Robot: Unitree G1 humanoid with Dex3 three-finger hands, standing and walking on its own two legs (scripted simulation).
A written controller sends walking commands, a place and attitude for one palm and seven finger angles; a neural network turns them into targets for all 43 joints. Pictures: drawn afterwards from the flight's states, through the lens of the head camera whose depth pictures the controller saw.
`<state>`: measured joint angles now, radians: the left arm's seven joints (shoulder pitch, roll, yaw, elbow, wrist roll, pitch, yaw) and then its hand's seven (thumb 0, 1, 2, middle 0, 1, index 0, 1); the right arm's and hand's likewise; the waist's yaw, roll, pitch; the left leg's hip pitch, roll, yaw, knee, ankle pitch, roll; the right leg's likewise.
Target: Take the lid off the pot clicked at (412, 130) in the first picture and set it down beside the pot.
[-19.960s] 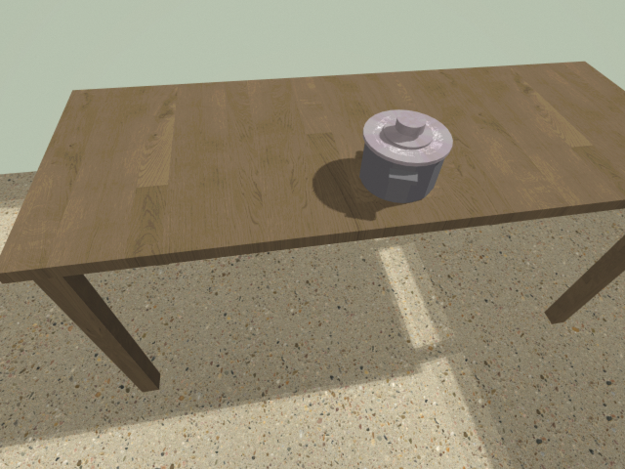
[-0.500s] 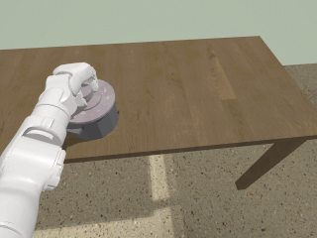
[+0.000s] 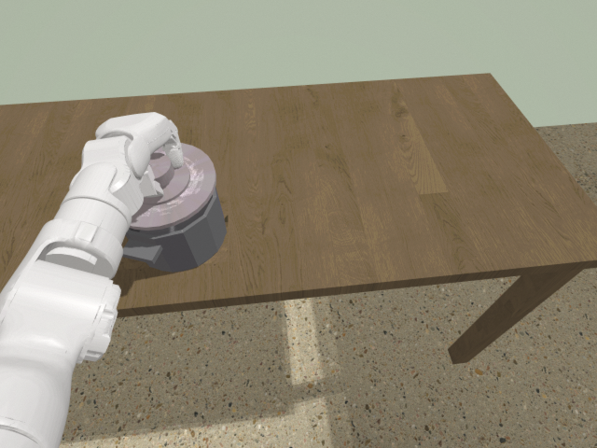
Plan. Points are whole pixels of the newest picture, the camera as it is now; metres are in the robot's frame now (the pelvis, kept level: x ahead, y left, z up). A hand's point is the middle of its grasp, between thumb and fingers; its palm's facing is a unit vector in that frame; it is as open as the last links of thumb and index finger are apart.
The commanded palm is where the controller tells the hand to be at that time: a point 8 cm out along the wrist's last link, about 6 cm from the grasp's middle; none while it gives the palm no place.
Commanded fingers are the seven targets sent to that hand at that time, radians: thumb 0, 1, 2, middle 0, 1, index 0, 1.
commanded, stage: lift the lid straight up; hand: left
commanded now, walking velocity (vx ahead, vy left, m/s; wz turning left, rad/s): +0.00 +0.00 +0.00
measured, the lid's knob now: (154, 170) +0.50 +0.19 +0.09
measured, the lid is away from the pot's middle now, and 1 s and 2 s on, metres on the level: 0.01 0.01 0.05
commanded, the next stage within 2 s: move the lid sideways beside the pot in 1.52 s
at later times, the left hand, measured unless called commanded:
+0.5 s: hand (131, 159) +0.46 +0.19 +0.15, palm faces -0.34 -0.08 -0.94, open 8.3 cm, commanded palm +0.47 +0.19 +0.22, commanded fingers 0.00 0.50 1.05 -0.78 -1.09 -0.83 -1.10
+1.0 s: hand (121, 124) +0.48 +0.19 +0.19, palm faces -0.29 -0.06 -0.95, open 8.3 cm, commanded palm +0.47 +0.18 +0.26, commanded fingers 0.00 0.50 1.05 -0.78 -1.09 -0.83 -1.10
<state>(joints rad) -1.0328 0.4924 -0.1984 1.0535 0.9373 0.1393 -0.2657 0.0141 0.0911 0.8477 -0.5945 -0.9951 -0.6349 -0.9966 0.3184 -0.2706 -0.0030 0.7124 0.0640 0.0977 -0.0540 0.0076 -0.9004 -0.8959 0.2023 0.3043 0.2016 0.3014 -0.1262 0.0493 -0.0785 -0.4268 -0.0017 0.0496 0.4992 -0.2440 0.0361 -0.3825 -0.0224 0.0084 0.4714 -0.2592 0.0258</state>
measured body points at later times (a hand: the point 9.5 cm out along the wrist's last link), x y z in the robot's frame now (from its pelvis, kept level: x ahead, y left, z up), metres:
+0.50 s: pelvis +0.00 +0.00 +0.00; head +0.03 -0.02 +0.45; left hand +0.48 +0.19 +0.20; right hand +0.09 -0.27 -0.12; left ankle +0.00 +0.10 -0.74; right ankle -0.02 -0.14 -0.74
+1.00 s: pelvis -0.01 +0.00 +0.00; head +0.03 -0.01 +0.45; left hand +0.49 +0.19 +0.25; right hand +0.05 -0.26 -0.13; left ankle +0.00 +0.10 -0.74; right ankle -0.02 -0.14 -0.74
